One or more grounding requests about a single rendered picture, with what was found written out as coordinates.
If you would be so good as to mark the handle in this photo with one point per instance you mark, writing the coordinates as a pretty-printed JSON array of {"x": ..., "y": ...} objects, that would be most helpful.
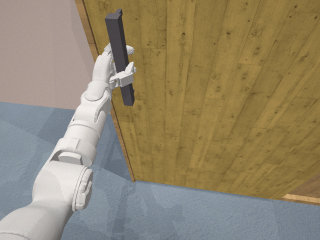
[{"x": 115, "y": 29}]

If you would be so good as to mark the robot left hand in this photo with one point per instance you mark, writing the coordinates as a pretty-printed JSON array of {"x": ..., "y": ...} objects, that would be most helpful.
[{"x": 105, "y": 70}]

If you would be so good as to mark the wardrobe door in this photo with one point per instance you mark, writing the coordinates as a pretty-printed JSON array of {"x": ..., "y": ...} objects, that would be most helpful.
[
  {"x": 310, "y": 188},
  {"x": 226, "y": 92}
]

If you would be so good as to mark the robot left upper arm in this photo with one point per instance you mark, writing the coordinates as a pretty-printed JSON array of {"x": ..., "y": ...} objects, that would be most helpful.
[{"x": 62, "y": 189}]

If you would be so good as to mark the robot left forearm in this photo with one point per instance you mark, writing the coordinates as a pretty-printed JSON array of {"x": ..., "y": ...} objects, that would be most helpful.
[{"x": 78, "y": 146}]

